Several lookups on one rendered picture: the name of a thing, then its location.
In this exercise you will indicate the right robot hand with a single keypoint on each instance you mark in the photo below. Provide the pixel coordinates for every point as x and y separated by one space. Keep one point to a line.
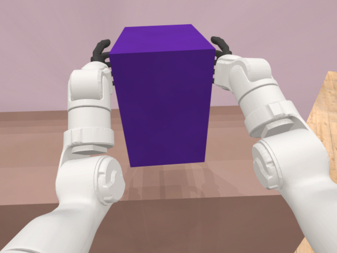
223 46

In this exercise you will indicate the robot right upper arm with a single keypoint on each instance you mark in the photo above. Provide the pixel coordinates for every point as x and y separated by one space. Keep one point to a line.
294 164

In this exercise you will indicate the pedestal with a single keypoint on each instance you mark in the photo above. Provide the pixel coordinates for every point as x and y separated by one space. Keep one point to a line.
216 206

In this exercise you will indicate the right robot forearm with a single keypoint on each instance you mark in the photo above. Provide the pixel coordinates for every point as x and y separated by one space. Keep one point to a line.
264 106

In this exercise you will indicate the robot left upper arm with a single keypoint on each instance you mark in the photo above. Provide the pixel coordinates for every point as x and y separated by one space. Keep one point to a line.
86 188

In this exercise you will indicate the left robot forearm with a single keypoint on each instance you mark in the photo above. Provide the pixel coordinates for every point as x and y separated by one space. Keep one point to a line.
89 113

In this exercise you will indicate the left robot hand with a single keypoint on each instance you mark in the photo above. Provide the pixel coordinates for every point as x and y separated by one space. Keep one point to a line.
99 56

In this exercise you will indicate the carton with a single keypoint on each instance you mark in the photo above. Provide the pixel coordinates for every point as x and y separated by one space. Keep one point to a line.
163 81

